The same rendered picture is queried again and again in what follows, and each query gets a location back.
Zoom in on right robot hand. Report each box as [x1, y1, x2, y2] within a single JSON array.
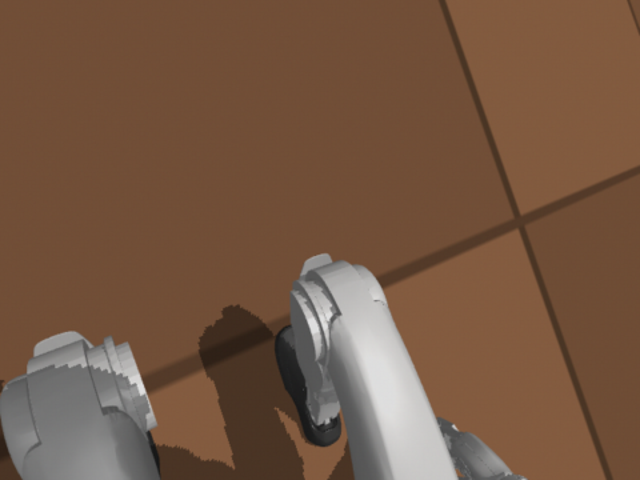
[[436, 417, 514, 480]]

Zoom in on right robot foot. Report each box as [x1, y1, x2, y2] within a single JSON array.
[[275, 325, 341, 447]]

